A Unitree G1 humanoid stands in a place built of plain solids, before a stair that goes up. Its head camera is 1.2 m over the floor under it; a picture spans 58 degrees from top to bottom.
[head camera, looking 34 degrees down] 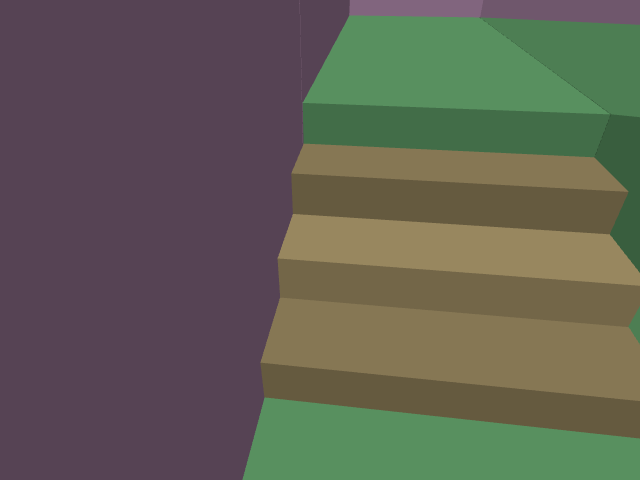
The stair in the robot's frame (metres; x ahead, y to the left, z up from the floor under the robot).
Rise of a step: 0.17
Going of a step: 0.30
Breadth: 1.17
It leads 7 degrees to the right of straight ahead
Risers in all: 4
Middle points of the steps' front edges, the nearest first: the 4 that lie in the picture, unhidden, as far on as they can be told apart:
0.80 -0.40 0.17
1.09 -0.43 0.34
1.38 -0.47 0.51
1.68 -0.51 0.68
